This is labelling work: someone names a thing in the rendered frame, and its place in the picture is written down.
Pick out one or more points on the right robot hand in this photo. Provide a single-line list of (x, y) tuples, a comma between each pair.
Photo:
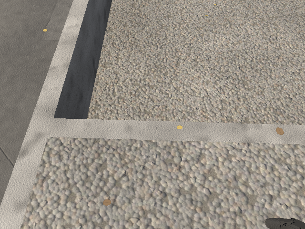
[(281, 223)]

